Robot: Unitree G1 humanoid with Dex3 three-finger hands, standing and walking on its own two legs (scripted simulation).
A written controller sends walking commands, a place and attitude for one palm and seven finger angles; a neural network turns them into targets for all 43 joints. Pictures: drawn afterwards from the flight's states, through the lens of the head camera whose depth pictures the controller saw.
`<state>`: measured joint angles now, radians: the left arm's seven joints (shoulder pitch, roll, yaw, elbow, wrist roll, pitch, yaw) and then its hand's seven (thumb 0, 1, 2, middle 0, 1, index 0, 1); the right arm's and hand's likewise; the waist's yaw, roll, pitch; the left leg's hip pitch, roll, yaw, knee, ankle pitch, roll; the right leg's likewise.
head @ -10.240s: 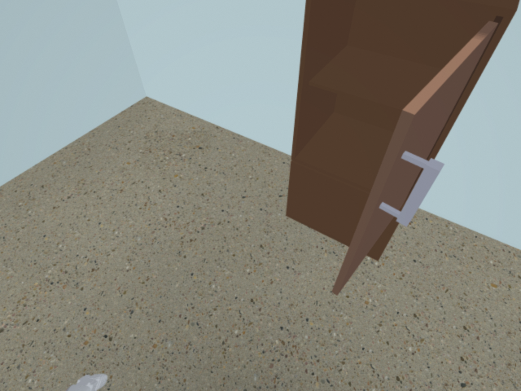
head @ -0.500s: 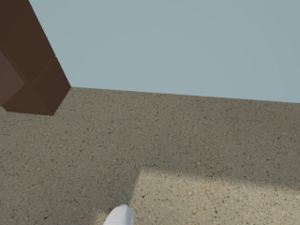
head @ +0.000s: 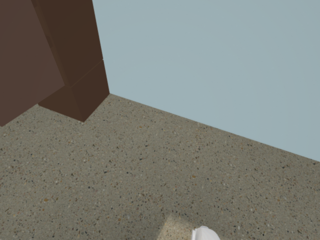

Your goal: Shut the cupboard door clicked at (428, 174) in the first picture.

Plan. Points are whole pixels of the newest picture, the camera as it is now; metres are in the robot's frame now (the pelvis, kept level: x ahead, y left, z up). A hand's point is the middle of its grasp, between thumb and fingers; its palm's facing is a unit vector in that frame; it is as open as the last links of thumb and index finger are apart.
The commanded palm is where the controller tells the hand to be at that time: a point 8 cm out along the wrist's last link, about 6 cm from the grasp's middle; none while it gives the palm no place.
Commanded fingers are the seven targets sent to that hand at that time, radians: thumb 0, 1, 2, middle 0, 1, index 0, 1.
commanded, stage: walk to a spot facing it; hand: left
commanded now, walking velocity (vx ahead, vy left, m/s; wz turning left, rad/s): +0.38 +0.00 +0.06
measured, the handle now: out of the picture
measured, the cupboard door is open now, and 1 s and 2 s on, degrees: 82 82 82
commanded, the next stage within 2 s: turn to face it in 0.88 s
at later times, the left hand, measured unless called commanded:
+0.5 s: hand (123, 199) +0.26 +0.13 -0.16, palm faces +0.12 -0.96 -0.23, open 7.2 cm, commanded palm none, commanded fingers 0.00 0.90 0.90 -0.20 -0.30 -0.20 -0.30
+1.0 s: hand (111, 174) +0.35 +0.20 -0.18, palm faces +0.27 -0.96 -0.13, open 7.4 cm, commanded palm none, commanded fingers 0.00 0.90 0.90 -0.20 -0.30 -0.20 -0.30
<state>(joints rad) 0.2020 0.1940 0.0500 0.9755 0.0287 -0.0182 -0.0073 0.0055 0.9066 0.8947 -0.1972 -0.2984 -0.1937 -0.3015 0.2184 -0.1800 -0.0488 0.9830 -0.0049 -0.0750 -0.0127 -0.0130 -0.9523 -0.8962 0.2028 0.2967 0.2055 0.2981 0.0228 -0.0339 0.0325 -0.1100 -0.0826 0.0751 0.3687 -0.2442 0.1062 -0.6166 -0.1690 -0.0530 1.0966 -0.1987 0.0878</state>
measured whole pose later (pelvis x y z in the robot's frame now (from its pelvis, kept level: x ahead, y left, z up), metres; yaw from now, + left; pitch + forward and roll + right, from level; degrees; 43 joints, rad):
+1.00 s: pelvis +0.41 +0.04 +0.00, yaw +9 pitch -3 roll -1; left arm 0.34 0.14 0.05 1.12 0.02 -0.02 0.01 0.01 0.91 0.89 -0.20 -0.30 -0.20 -0.30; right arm 0.16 -0.15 -0.06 0.99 0.00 -0.09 -0.03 -0.03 -0.96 -0.90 0.20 0.30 0.21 0.30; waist 0.05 -0.03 0.05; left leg -0.19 0.01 0.19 0.45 -0.23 0.09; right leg -0.50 -0.14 -0.07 1.16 -0.31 0.04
